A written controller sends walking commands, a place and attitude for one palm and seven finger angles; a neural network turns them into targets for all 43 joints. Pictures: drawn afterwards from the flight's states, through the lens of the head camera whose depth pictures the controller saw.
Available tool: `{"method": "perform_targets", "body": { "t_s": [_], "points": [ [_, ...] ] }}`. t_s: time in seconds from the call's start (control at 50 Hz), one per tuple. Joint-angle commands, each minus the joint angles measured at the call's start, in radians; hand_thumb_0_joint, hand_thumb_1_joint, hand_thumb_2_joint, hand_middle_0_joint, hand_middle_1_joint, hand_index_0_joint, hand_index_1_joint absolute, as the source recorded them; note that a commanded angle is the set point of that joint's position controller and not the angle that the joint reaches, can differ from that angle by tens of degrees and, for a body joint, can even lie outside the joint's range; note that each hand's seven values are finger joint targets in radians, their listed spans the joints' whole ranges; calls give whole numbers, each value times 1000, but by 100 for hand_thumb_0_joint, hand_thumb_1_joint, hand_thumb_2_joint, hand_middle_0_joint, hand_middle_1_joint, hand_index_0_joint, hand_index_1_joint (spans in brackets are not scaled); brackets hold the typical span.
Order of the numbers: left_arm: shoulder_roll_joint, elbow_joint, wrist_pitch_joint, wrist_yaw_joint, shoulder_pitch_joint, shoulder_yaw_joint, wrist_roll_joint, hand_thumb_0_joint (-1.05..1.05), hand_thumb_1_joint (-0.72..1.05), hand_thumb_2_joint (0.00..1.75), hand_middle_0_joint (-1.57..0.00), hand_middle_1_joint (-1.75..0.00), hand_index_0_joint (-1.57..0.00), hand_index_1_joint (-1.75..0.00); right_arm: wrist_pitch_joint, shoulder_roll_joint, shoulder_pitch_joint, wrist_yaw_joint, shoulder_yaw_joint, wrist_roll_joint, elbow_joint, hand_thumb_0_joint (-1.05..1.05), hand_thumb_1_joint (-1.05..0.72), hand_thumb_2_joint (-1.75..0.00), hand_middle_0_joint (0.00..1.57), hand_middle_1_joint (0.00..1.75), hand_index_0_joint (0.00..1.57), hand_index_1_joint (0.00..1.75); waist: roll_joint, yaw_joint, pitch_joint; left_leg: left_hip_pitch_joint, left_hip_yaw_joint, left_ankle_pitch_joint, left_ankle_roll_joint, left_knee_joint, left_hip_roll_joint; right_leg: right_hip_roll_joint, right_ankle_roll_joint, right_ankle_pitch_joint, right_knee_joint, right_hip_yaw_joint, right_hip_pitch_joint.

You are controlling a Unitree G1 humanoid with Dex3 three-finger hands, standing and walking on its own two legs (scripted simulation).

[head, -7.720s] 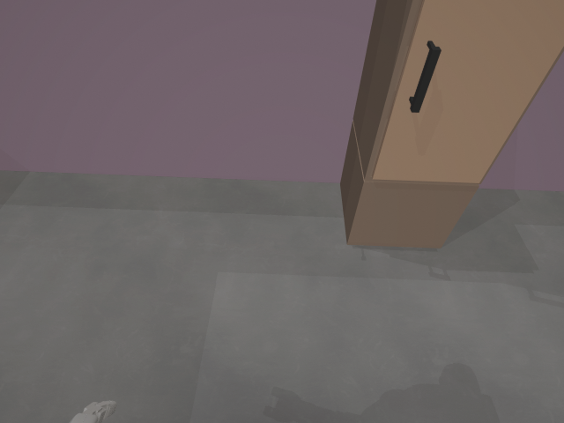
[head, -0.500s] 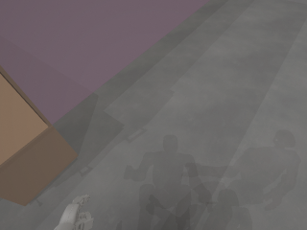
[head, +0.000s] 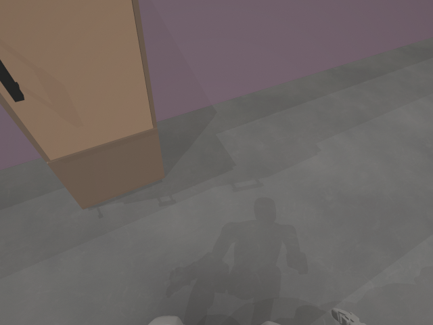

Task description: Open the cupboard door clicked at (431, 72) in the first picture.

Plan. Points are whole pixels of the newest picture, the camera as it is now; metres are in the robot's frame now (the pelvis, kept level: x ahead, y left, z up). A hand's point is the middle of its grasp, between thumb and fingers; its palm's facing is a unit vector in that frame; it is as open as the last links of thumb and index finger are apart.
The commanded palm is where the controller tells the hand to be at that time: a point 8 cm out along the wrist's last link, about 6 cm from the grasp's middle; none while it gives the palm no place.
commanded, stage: turn to face it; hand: left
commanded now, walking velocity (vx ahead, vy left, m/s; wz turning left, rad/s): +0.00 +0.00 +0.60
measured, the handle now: out of the picture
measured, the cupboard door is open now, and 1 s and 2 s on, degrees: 0 0 0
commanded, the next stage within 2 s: take the last steps up to it in 0.78 s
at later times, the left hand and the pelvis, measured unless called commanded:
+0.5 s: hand out of the picture +0.09 +0.21 -0.12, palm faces +0.26 -0.92 -0.28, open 7.4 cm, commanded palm none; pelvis +0.00 -0.03 +0.01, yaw +16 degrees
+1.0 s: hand out of the picture -0.14 +0.15 -0.17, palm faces +0.55 -0.81 -0.22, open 7.4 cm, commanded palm none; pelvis -0.04 -0.02 +0.00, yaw +30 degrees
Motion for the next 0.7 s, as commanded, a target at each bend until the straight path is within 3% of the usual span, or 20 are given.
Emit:
{"method": "perform_targets", "body": {
  "t_s": [0.0, 0.04, 0.06, 0.1, 0.16, 0.22, 0.3, 0.38, 0.42, 0.46, 0.48, 0.5, 0.52, 0.54, 0.56, 0.58, 0.6, 0.64, 0.68],
  "points": [
    [73, -118, -36, -1, -99, 22, 4, 0, 90, 90, -20, -30, -20, -30, -12, -203, 120, -35, -46, -8, -38, 0, -90, -90, 20, 30, 20, 30, 256, -80, -166, 261, -314, 744, 92, -272, 272, 22, 17, 92, 246, 135, -229],
    [73, -98, -35, -6, -59, 24, 4, 0, 90, 90, -20, -30, -20, -30, -18, -183, 87, -35, -36, -6, -52, 0, -90, -90, 20, 30, 20, 30, 207, -49, -153, 230, -279, 710, 71, -290, 227, 38, 24, 161, 235, 130, -195],
    [75, -90, -36, -8, -50, 24, 4, 0, 90, 90, -20, -30, -20, -30, -21, -184, 83, -34, -36, -4, -53, 0, -90, -90, 20, 30, 20, 30, 173, -43, -159, 227, -274, 685, 69, -299, 216, 42, 27, 183, 221, 129, -184],
    [74, -90, -32, -5, -47, 25, 6, 0, 90, 90, -20, -30, -20, -30, -22, -183, 91, -33, -38, -4, -56, 0, -90, -90, 20, 30, 20, 30, 173, -41, -155, 218, -291, 620, 72, -319, 206, 49, 36, 213, 198, 138, -174],
    [79, -103, -33, -1, -81, 26, 6, 0, 90, 90, -20, -30, -20, -30, -19, -180, 120, -31, -41, -4, -48, 0, -90, -90, 20, 30, 20, 30, 198, -51, -142, 217, -344, 548, 77, -338, 201, 56, 43, 224, 159, 154, -184],
    [75, -126, -34, 3, -128, 23, 3, 0, 90, 90, -20, -30, -20, -30, -15, -181, 137, -30, -48, -9, -48, 0, -90, -90, 20, 30, 20, 30, 195, -65, -130, 215, -413, 493, 107, -337, 209, 68, 45, 191, 88, 163, -188],
    [59, -159, -39, 6, -186, 17, -3, 0, 90, 90, -20, -30, -20, -30, -10, -181, 166, -32, -56, -15, -40, 0, -90, -90, 20, 30, 20, 30, 199, -82, -136, 222, -494, 503, 132, -313, 214, 95, 36, 131, -27, 174, -164],
    [43, -167, -47, 10, -174, 9, -10, 0, 90, 90, -20, -30, -20, -30, -3, -182, 162, -33, -60, -17, -41, 0, -90, -90, 20, 30, 20, 30, 202, -75, -175, 195, -549, 579, 131, -272, 191, 144, 15, 106, -189, 168, -48],
    [42, -159, -50, 13, -124, 9, -15, 0, 90, 90, -20, -30, -20, -30, 1, -182, 139, -31, -63, -16, -45, 0, -90, -90, 20, 30, 20, 30, 216, -55, -191, 144, -554, 577, 114, -251, 167, 166, 1, 152, -302, 159, 50],
    [60, -144, -61, 18, -61, 14, -15, 0, 90, 90, -20, -30, -20, -30, 3, -165, 110, -27, -61, -8, -51, 0, -90, -90, 20, 30, 20, 30, 181, -15, -194, 17, -540, 477, 66, -197, 122, 160, -8, 305, -517, 158, 233],
    [97, -135, -70, 22, -22, 20, -10, 0, 90, 90, -20, -30, -20, -30, 2, -124, 124, -22, -56, 0, -51, 0, -90, -90, 20, 30, 20, 30, 72, -1, -222, -93, -483, 296, 10, -122, 67, 71, -28, 363, -654, 232, 384],
    [182, -139, -78, 29, -15, 37, 6, 0, 90, 90, -20, -30, -20, -30, 0, -56, 150, -20, -45, 8, -65, 0, -90, -90, 20, 30, 20, 30, -208, -1, -226, -289, -273, -89, -77, 94, -75, -209, -127, 388, -721, 499, 501],
    [200, -149, -70, 28, -24, 32, 6, 0, 90, 90, -20, -30, -20, -30, 6, -97, 134, -25, -58, -7, -73, 0, -90, -90, 20, 30, 20, 30, -187, -1, -193, -277, -209, -249, -95, 303, -93, -333, -217, 466, -720, 552, 328],
    [171, -166, -64, 27, -72, 23, 4, 0, 90, 90, -20, -30, -20, -30, 16, -103, 147, -19, -63, -14, -64, 0, -90, -90, 20, 30, 20, 30, -76, -29, -147, -244, -222, -197, -90, 445, -65, -286, -236, 402, -724, 461, 204],
    [125, -170, -69, 30, -124, 24, -1, 0, 90, 90, -20, -30, -20, -30, 33, -95, 162, -14, -64, -16, -40, 0, -90, -90, 20, 30, 20, 30, -137, -56, -124, -237, -229, -151, -93, 499, -42, -225, -200, 335, -745, 424, 150],
    [106, -171, -68, 24, -154, 15, -2, 0, 90, 90, -20, -30, -20, -30, 40, -97, 166, -8, -64, -18, -15, 0, -90, -90, 20, 30, 20, 30, -113, -68, -64, -233, -202, -91, -100, 553, -23, -169, -178, 304, -745, 358, 104],
    [78, -168, -73, 19, -162, 4, -3, 0, 90, 90, -20, -30, -20, -30, 40, -94, 177, -2, -60, -19, -4, 0, -90, -90, 20, 30, 20, 30, -106, -78, -39, -240, -182, -29, -108, 579, -12, -119, -162, 367, -725, 277, 103],
    [68, -149, -80, 15, -114, 1, -1, 0, 90, 90, -20, -30, -20, -30, 41, -80, 181, 0, -53, -16, 5, 0, -90, -90, 20, 30, 20, 30, -124, -65, -45, -245, -159, 19, -120, 591, -10, -93, -154, 427, -707, 205, 134],
    [71, -130, -81, 17, -67, 5, 1, 0, 90, 90, -20, -30, -20, -30, 41, -75, 159, -1, -50, -16, 9, 0, -90, -90, 20, 30, 20, 30, -116, -48, -54, -243, -148, 27, -130, 564, 7, -104, -161, 436, -702, 193, 169]
  ]
}}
